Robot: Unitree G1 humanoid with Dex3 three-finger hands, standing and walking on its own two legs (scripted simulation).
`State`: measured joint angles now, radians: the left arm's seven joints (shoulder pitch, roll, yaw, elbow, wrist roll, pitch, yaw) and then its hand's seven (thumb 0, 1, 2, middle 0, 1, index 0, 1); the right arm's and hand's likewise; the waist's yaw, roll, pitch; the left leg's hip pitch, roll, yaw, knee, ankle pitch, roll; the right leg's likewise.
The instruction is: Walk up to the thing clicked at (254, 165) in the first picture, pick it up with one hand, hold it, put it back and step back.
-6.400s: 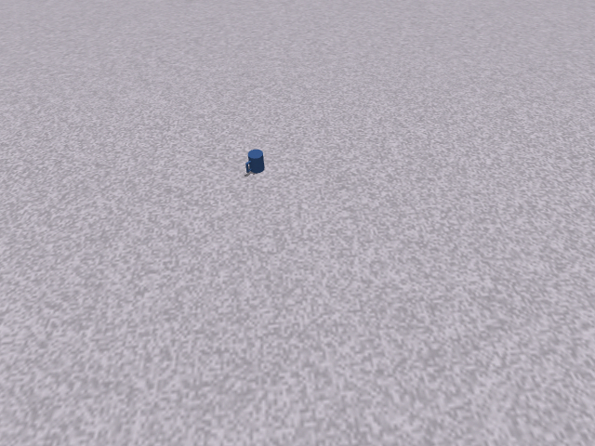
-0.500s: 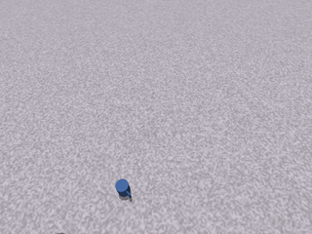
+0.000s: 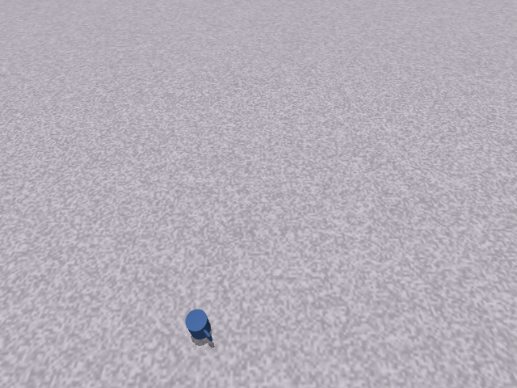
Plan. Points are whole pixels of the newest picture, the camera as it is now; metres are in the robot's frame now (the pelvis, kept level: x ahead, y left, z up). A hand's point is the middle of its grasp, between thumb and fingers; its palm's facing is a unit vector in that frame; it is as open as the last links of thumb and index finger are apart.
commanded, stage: stand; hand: left
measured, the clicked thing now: (201, 327) +0.44 +0.24 -0.73
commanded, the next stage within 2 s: none
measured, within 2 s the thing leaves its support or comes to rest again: neither
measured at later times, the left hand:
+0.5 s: hand out of the picture +0.10 +0.24 -0.15, palm faces +0.00 -0.94 -0.34, open 7.4 cm
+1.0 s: hand out of the picture +0.08 +0.24 -0.15, palm faces -0.01 -0.94 -0.34, open 7.4 cm
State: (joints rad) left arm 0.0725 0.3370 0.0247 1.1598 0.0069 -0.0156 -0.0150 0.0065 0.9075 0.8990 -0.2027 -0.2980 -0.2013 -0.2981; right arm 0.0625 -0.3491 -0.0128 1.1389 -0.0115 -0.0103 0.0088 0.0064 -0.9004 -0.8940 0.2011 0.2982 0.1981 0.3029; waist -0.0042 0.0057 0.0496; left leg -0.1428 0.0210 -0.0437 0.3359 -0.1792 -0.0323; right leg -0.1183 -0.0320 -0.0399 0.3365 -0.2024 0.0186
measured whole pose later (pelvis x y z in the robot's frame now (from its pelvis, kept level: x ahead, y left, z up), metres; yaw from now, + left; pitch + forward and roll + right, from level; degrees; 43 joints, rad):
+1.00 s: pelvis +0.01 -0.01 +0.00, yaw +0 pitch -2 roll +0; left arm 0.10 0.35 0.02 1.15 0.01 -0.01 -0.01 0.01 0.91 0.90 -0.20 -0.30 -0.20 -0.30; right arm 0.10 -0.35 0.00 1.14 -0.01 -0.01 0.00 0.01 -0.90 -0.89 0.20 0.30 0.20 0.30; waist 0.00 0.01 0.05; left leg -0.10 0.04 -0.04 0.31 -0.18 -0.05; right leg -0.08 -0.01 -0.04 0.32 -0.20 0.00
